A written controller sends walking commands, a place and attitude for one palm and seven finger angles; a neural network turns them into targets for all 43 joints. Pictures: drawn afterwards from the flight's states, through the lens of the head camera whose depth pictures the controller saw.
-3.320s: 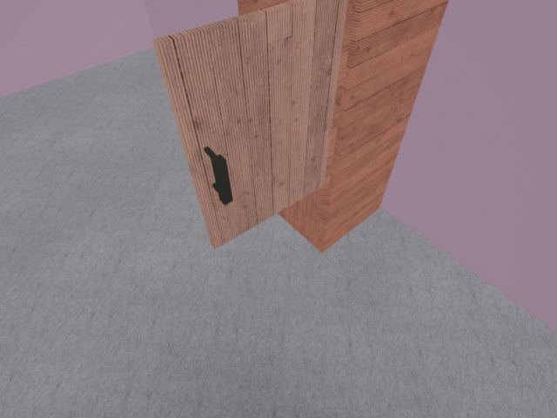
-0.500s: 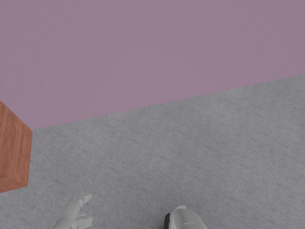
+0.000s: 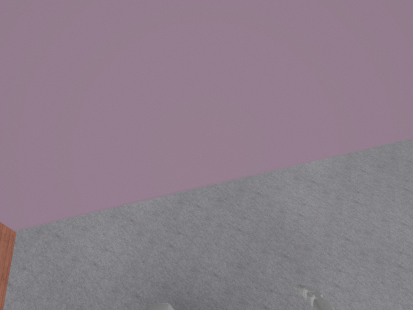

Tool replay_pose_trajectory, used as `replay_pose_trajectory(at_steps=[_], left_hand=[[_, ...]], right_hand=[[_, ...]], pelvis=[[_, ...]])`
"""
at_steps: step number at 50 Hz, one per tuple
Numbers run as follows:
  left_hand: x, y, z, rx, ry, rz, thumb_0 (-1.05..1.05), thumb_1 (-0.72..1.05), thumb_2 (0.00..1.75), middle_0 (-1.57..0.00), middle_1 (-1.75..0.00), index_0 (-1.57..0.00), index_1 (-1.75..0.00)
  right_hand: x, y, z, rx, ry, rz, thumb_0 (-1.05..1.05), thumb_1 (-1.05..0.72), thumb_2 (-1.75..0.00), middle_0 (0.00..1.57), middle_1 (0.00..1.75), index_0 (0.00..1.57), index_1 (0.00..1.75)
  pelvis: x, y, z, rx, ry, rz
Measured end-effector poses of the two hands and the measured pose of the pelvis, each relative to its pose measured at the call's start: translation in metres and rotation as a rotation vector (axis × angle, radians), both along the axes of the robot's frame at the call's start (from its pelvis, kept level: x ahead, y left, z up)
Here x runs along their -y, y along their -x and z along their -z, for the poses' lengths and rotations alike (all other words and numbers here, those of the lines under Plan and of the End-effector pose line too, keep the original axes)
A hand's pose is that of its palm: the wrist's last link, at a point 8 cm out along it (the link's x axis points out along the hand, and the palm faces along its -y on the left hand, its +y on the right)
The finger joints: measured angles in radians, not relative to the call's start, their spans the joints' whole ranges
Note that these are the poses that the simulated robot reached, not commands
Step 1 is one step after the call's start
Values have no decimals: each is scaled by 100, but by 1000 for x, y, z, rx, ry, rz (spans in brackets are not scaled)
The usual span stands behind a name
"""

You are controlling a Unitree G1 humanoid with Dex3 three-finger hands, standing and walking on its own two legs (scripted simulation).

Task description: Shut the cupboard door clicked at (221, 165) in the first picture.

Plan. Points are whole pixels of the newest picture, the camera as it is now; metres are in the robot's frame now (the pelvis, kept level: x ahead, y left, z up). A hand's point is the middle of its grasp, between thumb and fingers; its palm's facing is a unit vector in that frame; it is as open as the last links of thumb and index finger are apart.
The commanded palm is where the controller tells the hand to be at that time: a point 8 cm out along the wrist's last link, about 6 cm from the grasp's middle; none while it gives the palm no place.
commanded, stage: walk to a spot facing it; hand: left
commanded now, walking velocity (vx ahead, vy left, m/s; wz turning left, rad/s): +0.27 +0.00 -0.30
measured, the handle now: out of the picture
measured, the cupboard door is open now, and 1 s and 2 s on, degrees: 86 86 86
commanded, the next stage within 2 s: turn to face it in 0.04 s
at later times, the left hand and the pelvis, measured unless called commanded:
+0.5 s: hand (162, 244) +0.28 +0.13 -0.15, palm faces +0.07 -0.98 -0.20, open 7.4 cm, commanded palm none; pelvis +0.18 -0.05 +0.01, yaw +7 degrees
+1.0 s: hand (152, 243) +0.27 +0.15 -0.14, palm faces +0.38 -0.87 -0.33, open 7.4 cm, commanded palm none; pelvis +0.25 -0.09 +0.00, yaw +23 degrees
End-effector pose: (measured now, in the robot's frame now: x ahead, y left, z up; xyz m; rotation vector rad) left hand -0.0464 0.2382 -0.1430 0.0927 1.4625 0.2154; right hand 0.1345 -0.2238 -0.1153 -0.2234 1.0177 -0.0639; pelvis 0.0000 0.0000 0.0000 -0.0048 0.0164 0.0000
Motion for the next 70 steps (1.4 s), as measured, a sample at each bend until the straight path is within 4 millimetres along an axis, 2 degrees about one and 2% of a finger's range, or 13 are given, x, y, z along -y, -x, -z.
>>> replay_pose_trajectory(at_steps=[4,11,16,18,21,27,32,36,45,50,55,62,70], left_hand=[[1,-45,-2,-20,20,39,1,92,90,-20,-30,-19,-29],[19,-179,-17,128,19,145,1,93,90,-20,-30,-19,-29],[37,-269,-12,264,-34,198,1,93,90,-20,-30,-19,-29],[44,-291,-15,304,-45,184,1,93,90,-20,-30,-19,-29],[52,-307,-21,335,-50,143,1,92,90,-20,-30,-20,-29],[55,-308,-16,308,-22,42,1,92,90,-21,-30,-20,-29],[34,-298,7,274,-12,-57,0,92,90,-21,-30,-20,-29],[20,-290,7,211,-46,-103,1,92,90,-21,-30,-20,-29],[23,-297,-30,247,-144,-193,1,91,90,-20,-30,-19,-29],[46,-293,-38,277,-215,-231,1,91,90,-20,-30,-19,-29],[81,-268,-47,226,-210,-310,1,91,90,-20,-30,-20,-29],[128,-231,-40,164,-150,-451,1,91,90,-21,-30,-20,-29],[156,-169,-12,87,-90,-629,1,91,90,-21,-30,-20,-30]], right_hand=[[-1,-9,-3,-22,4,40,0,-90,-89,20,30,20,30],[28,30,3,-253,24,182,-1,-94,-89,21,30,20,30],[53,57,25,-455,2,236,0,-93,-89,20,30,20,30],[59,56,29,-527,-1,233,0,-92,-89,20,30,19,30],[64,33,23,-554,2,204,1,-92,-89,20,30,19,30],[59,-60,12,-422,8,99,1,-91,-89,20,30,19,30],[44,-146,17,-268,41,-21,1,-91,-89,20,30,19,30],[37,-193,11,-186,63,-83,0,-90,-89,20,30,19,30],[55,-253,9,-187,59,-214,0,-90,-89,20,30,20,30],[79,-288,27,-200,41,-261,0,-90,-89,20,30,20,30],[85,-324,20,-204,41,-327,1,-90,-89,20,30,19,30],[60,-362,9,-198,43,-469,1,-91,-89,20,30,19,30],[-10,-396,3,-99,42,-664,1,-91,-89,20,30,19,30]], pelvis=[[-2,-33,-6,6,-12,29],[11,-89,-17,0,-3,65],[39,-133,1,10,-31,19],[44,-144,3,13,-17,-16],[49,-158,-3,15,-20,-62],[49,-185,-10,-5,-22,-143],[36,-205,6,-13,10,-201],[37,-215,4,-31,6,-235],[64,-239,-9,-30,3,-332],[92,-255,1,-18,-26,-408],[106,-265,-10,-11,-50,-484],[119,-275,-17,-22,-60,-590],[114,-269,-4,-15,-37,-703]])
